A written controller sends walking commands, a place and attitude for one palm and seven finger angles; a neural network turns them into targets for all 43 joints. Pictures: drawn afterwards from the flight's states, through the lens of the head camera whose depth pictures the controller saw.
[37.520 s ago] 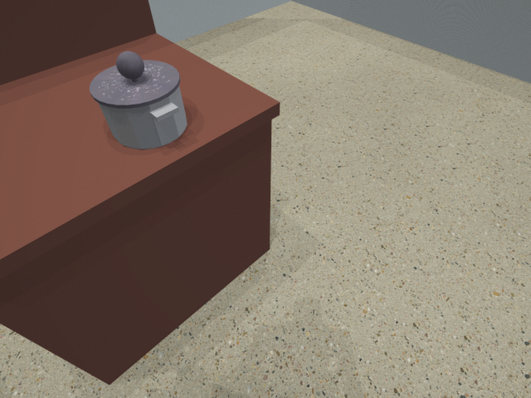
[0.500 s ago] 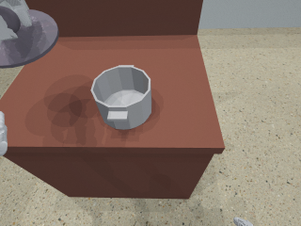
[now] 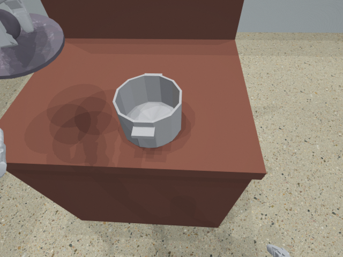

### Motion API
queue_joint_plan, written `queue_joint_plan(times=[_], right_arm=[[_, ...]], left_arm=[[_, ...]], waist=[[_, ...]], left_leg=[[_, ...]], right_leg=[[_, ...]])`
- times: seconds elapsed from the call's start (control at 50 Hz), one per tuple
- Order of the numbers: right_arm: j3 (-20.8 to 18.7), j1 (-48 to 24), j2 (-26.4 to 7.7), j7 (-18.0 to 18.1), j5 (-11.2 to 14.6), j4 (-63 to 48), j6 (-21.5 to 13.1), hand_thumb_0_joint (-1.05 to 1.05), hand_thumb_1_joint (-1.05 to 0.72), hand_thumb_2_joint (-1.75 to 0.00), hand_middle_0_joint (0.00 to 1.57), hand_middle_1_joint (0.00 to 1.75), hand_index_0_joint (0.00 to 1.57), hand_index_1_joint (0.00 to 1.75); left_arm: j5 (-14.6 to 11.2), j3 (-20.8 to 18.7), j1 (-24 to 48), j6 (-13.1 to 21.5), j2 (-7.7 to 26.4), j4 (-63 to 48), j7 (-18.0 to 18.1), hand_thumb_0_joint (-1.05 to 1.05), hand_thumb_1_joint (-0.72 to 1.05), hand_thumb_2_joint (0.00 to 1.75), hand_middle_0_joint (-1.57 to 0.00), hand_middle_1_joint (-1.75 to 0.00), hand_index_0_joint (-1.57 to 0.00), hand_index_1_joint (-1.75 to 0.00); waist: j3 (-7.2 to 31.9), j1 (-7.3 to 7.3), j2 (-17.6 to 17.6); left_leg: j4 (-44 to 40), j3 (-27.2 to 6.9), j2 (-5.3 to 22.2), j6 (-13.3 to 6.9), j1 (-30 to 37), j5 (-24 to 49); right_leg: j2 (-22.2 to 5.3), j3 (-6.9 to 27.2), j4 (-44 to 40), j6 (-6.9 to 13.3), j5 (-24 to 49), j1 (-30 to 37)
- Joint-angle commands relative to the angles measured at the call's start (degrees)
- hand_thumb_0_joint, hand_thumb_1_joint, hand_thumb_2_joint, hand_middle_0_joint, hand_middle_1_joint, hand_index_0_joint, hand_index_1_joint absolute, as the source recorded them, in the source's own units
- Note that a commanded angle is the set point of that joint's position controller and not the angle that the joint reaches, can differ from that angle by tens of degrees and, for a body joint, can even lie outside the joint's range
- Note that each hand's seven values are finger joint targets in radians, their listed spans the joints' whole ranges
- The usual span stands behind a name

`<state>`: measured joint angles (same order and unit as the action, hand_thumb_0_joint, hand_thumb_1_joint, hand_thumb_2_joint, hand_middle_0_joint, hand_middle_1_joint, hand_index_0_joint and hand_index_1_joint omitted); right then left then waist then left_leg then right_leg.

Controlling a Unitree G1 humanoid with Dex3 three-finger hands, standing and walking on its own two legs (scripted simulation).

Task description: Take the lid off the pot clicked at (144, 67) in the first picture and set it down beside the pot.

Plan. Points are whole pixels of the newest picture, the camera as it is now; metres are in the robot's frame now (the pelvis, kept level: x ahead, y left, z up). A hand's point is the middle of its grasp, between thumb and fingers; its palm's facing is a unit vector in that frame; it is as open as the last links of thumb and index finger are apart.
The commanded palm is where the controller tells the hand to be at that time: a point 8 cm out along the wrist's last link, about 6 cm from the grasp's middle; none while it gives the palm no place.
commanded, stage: lower the lid onto the table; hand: left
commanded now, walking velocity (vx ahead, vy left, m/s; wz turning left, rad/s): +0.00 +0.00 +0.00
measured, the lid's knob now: (2, 25) +0.48 +0.31 +0.29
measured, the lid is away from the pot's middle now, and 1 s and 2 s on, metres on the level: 0.25 0.24 0.23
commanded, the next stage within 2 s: none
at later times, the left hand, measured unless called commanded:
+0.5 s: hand (23, 46) +0.46 +0.28 +0.26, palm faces -0.17 -0.05 -0.98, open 7.3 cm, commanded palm +0.44 +0.28 +0.32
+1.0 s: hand (31, 64) +0.46 +0.29 +0.22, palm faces -0.27 -0.09 -0.96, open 7.3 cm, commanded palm +0.45 +0.29 +0.29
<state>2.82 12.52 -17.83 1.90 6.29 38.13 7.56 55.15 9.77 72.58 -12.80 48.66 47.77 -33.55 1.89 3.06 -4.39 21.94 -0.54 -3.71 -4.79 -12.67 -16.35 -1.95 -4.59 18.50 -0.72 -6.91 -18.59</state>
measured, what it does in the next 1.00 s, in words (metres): stands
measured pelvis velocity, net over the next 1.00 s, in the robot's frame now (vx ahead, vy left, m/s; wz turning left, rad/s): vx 0.00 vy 0.00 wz -0.01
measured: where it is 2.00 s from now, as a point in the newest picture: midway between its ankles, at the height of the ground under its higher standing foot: outside the picture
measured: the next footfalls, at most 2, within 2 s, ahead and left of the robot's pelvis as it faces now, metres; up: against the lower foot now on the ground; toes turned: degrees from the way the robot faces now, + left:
none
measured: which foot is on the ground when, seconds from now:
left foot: down 0.00-1.00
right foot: down 0.00-1.00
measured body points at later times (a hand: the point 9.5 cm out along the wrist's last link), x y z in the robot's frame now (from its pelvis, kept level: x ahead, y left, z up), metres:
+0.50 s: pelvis +0.00 +0.00 +0.00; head +0.05 -0.02 +0.45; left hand +0.46 +0.28 +0.31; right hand +0.10 -0.26 -0.13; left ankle -0.07 +0.06 -0.74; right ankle +0.02 -0.14 -0.74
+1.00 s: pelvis +0.00 +0.00 +0.00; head +0.05 -0.01 +0.45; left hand +0.47 +0.29 +0.27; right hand +0.07 -0.27 -0.13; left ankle -0.07 +0.06 -0.74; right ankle +0.02 -0.14 -0.74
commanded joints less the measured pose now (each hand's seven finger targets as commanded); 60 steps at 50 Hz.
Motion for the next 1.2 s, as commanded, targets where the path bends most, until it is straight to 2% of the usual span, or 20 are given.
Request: queue_joint_plan(times=[0.0,0.08,0.14,0.22,0.3,0.32,0.36,0.4,0.46,0.52,0.56,0.66,0.7,0.72,0.8,0.92,0.96,1.06,1.14,1.18], right_arm=[[-2.77,-1.32,-7.31,0.04,-0.79,-6.49,-2.71,0.0,-0.9,-0.9,0.2,0.3,0.2,0.3],[-2.17,0.15,-7.97,0.19,-0.71,-6.24,-2.42,0.0,-0.9,-0.9,0.2,0.3,0.2,0.3],[-2.53,-0.96,-7.58,-0.02,-0.52,-6.77,-2.29,0.0,-0.9,-0.9,0.2,0.3,0.2,0.3],[-2.47,-0.66,-7.44,-0.1,-0.86,-7.95,-3.0,0.0,-0.9,-0.9,0.2,0.3,0.2,0.3],[-2.6,-0.33,-7.61,-0.18,-0.73,-7.14,-2.66,0.0,-0.9,-0.9,0.2,0.3,0.2,0.3],[-2.51,0.03,-7.66,-0.19,-0.38,-7.39,-2.57,0.0,-0.9,-0.9,0.2,0.3,0.2,0.3],[-3.07,-0.42,-8.17,-0.26,-0.6,-7.2,-2.37,0.0,-0.9,-0.9,0.2,0.3,0.2,0.3],[-3.16,-0.87,-7.55,-0.12,-1.09,-8.07,-3.09,0.0,-0.9,-0.9,0.2,0.3,0.2,0.3],[-3.11,0.92,-8.58,0.06,-0.89,-6.95,-2.98,0.0,-0.9,-0.9,0.2,0.3,0.2,0.3],[-2.67,1.08,-7.99,0.5,-0.4,-6.54,-2.76,0.0,-0.9,-0.9,0.2,0.3,0.2,0.3],[-3.09,0.57,-8.7,0.34,-0.3,-6.35,-2.44,0.0,-0.9,-0.9,0.2,0.3,0.2,0.3],[-3.3,1.41,-8.57,0.81,-0.8,-6.03,-3.31,0.0,-0.9,-0.9,0.2,0.3,0.2,0.3],[-3.2,1.55,-7.8,1.1,-0.85,-5.9,-3.97,0.0,-0.9,-0.9,0.2,0.3,0.2,0.3],[-3.17,2.41,-8.17,1.11,-0.76,-5.73,-3.95,0.0,-0.9,-0.9,0.2,0.3,0.2,0.3],[-3.16,2.0,-8.07,1.03,-0.63,-5.18,-3.8,0.0,-0.9,-0.9,0.2,0.3,0.2,0.3],[-3.2,2.37,-8.55,0.82,-0.56,-5.32,-3.2,0.0,-0.9,-0.9,0.2,0.3,0.2,0.3],[-3.71,2.82,-8.95,0.78,-0.81,-4.96,-3.2,0.0,-0.9,-0.9,0.2,0.3,0.2,0.3],[-3.74,3.21,-9.18,0.83,-1.13,-5.45,-3.46,0.0,-0.9,-0.9,0.2,0.3,0.2,0.3],[-3.44,3.98,-8.92,0.75,-0.71,-4.92,-3.23,0.0,-0.9,-0.9,0.2,0.3,0.2,0.3],[-3.54,3.64,-8.91,0.62,-0.86,-5.1,-2.87,0.0,-0.9,-0.9,0.2,0.3,0.2,0.3]], left_arm=[[1.99,-5.98,32.72,-0.66,13.15,-17.86,3.11,0.0,0.46,1.22,-0.88,-0.86,-1.0,-0.93],[2.62,-10.21,27.98,0.38,18.94,-11.68,3.64,0.0,0.46,1.22,-0.88,-0.86,-1.0,-0.93],[1.53,-5.67,29.98,-0.04,12.58,-13.96,3.22,0.0,0.46,1.22,-0.88,-0.86,-1.0,-0.93],[2.28,-11.22,27.31,0.34,18.54,-16.1,4.12,0.0,0.46,1.22,-0.88,-0.86,-1.0,-0.93],[1.82,-7.6,25.77,0.42,13.79,-12.01,3.78,0.0,0.46,1.22,-0.88,-0.86,-1.0,-0.93],[1.42,-8.75,23.93,0.61,15.07,-11.68,3.94,0.0,0.46,1.22,-0.88,-0.86,-1.0,-0.93],[0.33,-5.15,26.43,0.76,11.14,-15.34,4.03,0.0,0.46,1.22,-0.88,-0.86,-1.0,-0.93],[1.39,-9.24,28.21,0.85,15.26,-20.45,4.39,0.0,0.46,1.22,-0.88,-0.86,-1.0,-0.93],[0.68,-10.77,24.64,1.34,17.7,-15.45,4.75,0.0,0.46,1.22,-0.88,-0.86,-1.0,-0.93],[0.97,-8.83,22.51,1.82,15.18,-9.65,4.47,0.0,0.46,1.22,-0.88,-0.86,-1.0,-0.93],[-0.11,-5.85,23.9,2.21,12.53,-11.12,4.48,0.0,0.46,1.22,-0.88,-0.86,-1.0,-0.93],[0.05,-7.91,27.18,2.98,15.33,-13.45,5.32,0.0,0.46,1.22,-0.88,-0.86,-1.0,-0.93],[0.62,-8.02,27.62,3.41,14.4,-13.62,5.21,0.0,0.46,1.22,-0.88,-0.86,-1.0,-0.93],[0.65,-11.03,24.52,3.66,17.83,-11.51,5.5,0.0,0.46,1.22,-0.88,-0.86,-1.0,-0.93],[-0.02,-6.78,24.3,4.38,12.27,-8.41,5.21,0.0,0.46,1.22,-0.88,-0.86,-1.0,-0.93],[-0.29,-8.65,22.31,5.53,14.9,-7.78,5.5,0.0,0.46,1.22,-0.88,-0.86,-1.0,-0.93],[-1.03,-7.19,23.81,5.62,13.29,-8.38,5.63,0.0,0.46,1.22,-0.88,-0.86,-1.0,-0.93],[-0.61,-11.83,23.09,6.93,18.88,-10.39,6.38,0.0,0.46,1.22,-0.88,-0.86,-1.0,-0.93],[-0.64,-10.69,19.02,7.55,16.94,-3.37,6.02,0.0,0.46,1.22,-0.88,-0.86,-1.0,-0.93],[-0.6,-9.83,20.96,8.22,16.7,-5.48,6.28,0.0,0.46,1.22,-0.88,-0.86,-1.0,-0.93]], waist=[[26.75,1.07,-4.97],[25.28,0.12,2.38],[23.98,0.76,-0.58],[28.5,-0.45,-1.25],[22.69,0.63,-0.35],[22.54,0.33,1.26],[23.66,1.35,-2.7],[28.23,0.34,-4.6],[25.3,0.68,-2.31],[21.86,0.81,1.58],[21.42,1.72,-1.25],[24.01,1.82,-5.43],[25.11,1.58,-4.74],[25.32,1.01,-2.28],[21.67,1.84,-2.14],[21.83,1.65,0.09],[22.01,2.24,-2.54],[25.69,1.41,-3.07],[21.06,1.37,1.02],[22.2,1.67,-0.76]], left_leg=[[2.11,-4.16,3.6,3.68,12.09,45.51],[0.57,-2.46,3.35,2.97,5.89,37.81],[0.6,-3.28,3.66,3.53,8.19,40.89],[1.91,-3.19,3.26,3.08,9.6,44.72],[1.37,-2.86,3.54,3.21,7.33,39.21],[0.97,-2.85,3.57,3.04,6.68,38.36],[1.45,-3.1,3.51,3.51,9.13,40.34],[2.26,-3.64,3.25,3.18,11.2,43.62],[1.81,-3.37,3.25,3.42,8.65,40.89],[0.77,-2.16,3.18,2.37,4.93,33.87],[0.78,-2.23,3.19,2.77,5.9,33.06],[1.51,-2.96,3.06,2.96,8.28,35.1],[1.82,-3.33,3.06,2.67,8.94,36.59],[1.8,-3.11,3.05,2.47,7.66,35.67],[1.14,-3.09,3.18,2.73,6.34,33.05],[0.99,-2.52,3.08,2.1,4.95,31.56],[1.34,-2.9,3.14,2.69,6.49,33.19],[1.77,-3.02,3.0,2.7,7.11,36.14],[1.23,-2.21,3.08,1.94,3.45,31.4],[1.14,-2.08,2.97,2.03,3.66,31.1]], right_leg=[[2.37,1.11,3.3,4.38,17.72,11.47],[1.97,1.64,3.46,3.84,19.17,16.32],[1.87,0.88,3.53,3.95,18.63,12.91],[1.9,1.87,4.31,4.04,20.97,16.05],[1.94,1.27,3.4,3.94,18.23,12.95],[2.08,1.12,3.6,3.88,17.89,13.46],[1.74,1.16,3.25,4.08,17.71,11.71],[2.01,1.9,3.81,4.24,19.43,14.13],[1.96,1.68,3.12,4.22,19.31,14.82],[2.02,1.46,3.28,3.85,17.88,14.68],[1.77,1.37,2.8,4.0,16.51,12.61],[2.04,1.63,2.71,4.29,16.24,12.94],[2.33,1.67,3.0,4.17,16.87,13.48],[2.37,1.85,3.22,4.02,17.65,15.17],[2.25,1.17,2.95,4.03,15.56,12.47],[2.23,1.57,3.19,3.84,16.89,13.86],[2.16,1.34,2.93,4.01,16.17,12.24],[2.17,1.94,3.52,4.03,18.83,15.31],[2.27,1.77,3.39,3.64,17.97,14.63],[2.19,1.89,3.53,3.74,17.69,14.49]])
